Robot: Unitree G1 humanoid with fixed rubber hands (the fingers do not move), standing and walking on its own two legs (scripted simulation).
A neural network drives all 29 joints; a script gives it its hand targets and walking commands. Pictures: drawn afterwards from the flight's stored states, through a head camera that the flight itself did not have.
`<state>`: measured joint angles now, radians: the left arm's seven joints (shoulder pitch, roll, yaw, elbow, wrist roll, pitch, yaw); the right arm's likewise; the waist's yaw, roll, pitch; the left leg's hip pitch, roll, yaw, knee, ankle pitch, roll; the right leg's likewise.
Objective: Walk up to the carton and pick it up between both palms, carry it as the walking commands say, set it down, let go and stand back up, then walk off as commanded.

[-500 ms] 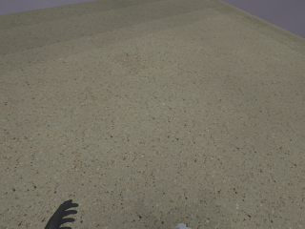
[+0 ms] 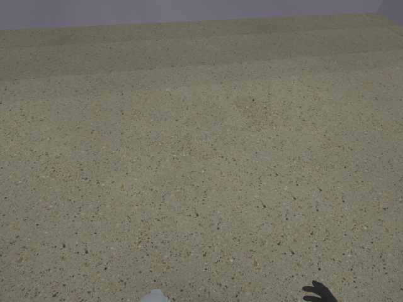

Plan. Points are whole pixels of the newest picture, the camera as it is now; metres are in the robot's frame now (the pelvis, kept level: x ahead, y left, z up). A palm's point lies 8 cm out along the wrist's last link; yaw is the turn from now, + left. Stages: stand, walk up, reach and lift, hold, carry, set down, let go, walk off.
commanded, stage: walk off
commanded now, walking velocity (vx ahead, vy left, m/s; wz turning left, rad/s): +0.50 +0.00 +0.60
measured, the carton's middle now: out of the picture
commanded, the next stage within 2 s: stand in 0.06 s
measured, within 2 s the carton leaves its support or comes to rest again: neither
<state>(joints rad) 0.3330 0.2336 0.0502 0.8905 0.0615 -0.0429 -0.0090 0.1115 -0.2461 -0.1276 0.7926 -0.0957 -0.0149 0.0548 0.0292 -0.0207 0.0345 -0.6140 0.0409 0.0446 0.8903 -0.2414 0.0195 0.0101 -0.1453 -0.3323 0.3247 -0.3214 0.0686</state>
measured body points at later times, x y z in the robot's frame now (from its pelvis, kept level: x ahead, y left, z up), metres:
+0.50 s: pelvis +0.18 +0.01 -0.01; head +0.21 +0.02 +0.44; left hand +0.29 +0.28 -0.14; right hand +0.25 -0.25 -0.15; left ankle +0.15 +0.13 -0.74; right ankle +0.28 -0.09 -0.74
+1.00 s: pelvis +0.21 +0.02 +0.00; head +0.21 +0.03 +0.45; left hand +0.24 +0.27 -0.15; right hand +0.28 -0.24 -0.15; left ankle +0.17 +0.13 -0.74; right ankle +0.28 -0.09 -0.74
